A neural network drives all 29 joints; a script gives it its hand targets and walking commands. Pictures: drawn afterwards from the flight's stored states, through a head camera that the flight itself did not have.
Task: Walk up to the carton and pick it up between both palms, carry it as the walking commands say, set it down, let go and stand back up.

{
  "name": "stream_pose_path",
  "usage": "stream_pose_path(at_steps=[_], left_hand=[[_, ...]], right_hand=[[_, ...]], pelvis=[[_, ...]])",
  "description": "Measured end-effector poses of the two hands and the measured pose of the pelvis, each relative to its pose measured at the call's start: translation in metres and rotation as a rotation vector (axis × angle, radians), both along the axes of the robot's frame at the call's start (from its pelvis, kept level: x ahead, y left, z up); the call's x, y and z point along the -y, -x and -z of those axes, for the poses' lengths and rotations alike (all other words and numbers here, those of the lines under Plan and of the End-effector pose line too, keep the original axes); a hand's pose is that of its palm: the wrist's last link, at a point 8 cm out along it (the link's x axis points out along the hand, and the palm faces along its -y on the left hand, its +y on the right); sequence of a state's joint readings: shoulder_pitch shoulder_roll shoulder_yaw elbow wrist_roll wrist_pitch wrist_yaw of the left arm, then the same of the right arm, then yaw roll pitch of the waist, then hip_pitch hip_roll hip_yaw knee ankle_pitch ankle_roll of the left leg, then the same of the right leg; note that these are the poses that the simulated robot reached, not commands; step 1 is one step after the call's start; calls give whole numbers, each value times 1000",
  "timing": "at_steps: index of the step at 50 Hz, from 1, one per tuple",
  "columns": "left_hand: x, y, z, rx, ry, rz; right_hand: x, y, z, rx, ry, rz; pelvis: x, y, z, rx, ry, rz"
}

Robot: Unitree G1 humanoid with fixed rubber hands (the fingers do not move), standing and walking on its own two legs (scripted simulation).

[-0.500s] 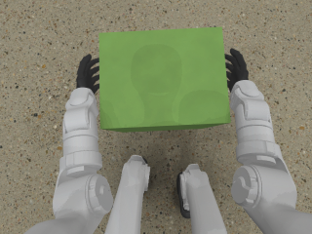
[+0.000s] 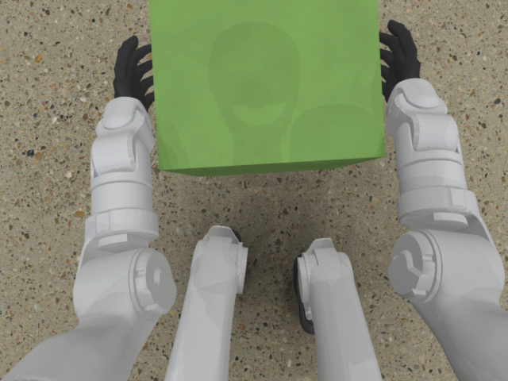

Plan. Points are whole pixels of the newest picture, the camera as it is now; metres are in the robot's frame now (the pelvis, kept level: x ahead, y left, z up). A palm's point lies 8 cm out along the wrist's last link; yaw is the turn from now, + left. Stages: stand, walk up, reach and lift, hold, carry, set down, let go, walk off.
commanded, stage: set down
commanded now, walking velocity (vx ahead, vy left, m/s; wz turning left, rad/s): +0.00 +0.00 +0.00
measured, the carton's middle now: (265, 103) +0.51 +0.05 -0.18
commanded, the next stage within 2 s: none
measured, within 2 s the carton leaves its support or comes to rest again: rests again in 1.52 s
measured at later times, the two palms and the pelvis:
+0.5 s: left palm (152, 103) +0.49 +0.24 -0.18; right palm (373, 88) +0.55 -0.12 -0.18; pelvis -0.01 +0.00 -0.06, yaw +0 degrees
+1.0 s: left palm (169, 103) +0.52 +0.23 -0.26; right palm (362, 96) +0.57 -0.13 -0.26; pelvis +0.00 +0.00 -0.10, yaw +0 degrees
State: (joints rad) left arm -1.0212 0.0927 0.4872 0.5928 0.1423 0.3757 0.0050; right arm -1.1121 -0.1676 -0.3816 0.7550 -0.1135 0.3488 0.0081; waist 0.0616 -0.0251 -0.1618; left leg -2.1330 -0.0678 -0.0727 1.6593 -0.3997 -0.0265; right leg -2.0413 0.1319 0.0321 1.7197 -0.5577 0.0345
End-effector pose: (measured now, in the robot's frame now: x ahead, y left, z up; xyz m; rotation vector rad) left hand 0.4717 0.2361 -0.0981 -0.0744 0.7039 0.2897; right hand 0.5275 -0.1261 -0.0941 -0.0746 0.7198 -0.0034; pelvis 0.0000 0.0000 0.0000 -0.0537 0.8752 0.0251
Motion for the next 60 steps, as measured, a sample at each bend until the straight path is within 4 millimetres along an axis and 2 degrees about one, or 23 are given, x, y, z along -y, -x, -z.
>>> stream_pose_path(at_steps=[23, 38, 46, 51, 60], left_hand=[[-4, -19, 79, -4, -20, 4], [-5, -33, 131, -17, -30, 18], [0, -40, 151, -32, -36, 29], [2, -44, 158, -24, -37, 28], [0, -40, 161, -24, -42, 25]], right_hand=[[-4, -22, 80, 1, 10, -19], [-5, -35, 133, -9, 20, -25], [0, -37, 159, -21, 24, -25], [3, -39, 167, -13, 25, -28], [0, -41, 167, -12, 20, -32]], pelvis=[[4, 11, 55, 7, -14, 11], [4, 10, 87, 43, -20, 24], [1, 6, 100, 77, -30, 39], [3, 4, 106, 97, -38, 45], [7, 4, 112, 113, -44, 52]])
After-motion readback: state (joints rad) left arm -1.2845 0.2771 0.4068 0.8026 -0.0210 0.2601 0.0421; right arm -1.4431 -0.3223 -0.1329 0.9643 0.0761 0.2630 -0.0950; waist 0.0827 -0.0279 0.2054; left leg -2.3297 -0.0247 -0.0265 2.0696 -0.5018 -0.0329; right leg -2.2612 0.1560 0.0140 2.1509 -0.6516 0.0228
